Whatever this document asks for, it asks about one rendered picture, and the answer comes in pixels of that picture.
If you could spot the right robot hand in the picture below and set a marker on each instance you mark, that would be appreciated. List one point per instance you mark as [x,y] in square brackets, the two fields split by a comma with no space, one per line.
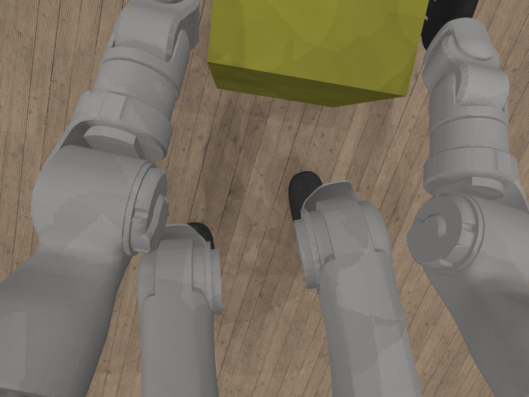
[440,12]

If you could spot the robot right shin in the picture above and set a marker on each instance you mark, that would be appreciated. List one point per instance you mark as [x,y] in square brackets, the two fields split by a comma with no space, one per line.
[376,225]

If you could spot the robot right upper arm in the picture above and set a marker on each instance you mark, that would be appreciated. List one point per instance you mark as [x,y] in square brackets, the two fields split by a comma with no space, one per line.
[475,252]

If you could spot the robot right forearm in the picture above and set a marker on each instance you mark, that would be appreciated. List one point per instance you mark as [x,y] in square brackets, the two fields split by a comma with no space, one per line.
[468,125]

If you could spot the robot left forearm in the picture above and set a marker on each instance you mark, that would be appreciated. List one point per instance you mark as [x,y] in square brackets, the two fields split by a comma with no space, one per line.
[129,109]

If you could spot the carton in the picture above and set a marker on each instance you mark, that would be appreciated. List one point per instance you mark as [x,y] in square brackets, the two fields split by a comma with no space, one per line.
[325,52]

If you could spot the robot right foot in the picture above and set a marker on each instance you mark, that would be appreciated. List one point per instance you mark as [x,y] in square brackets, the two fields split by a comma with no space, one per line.
[300,188]

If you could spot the robot left upper arm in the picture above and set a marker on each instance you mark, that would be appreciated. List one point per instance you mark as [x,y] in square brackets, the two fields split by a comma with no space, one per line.
[94,210]

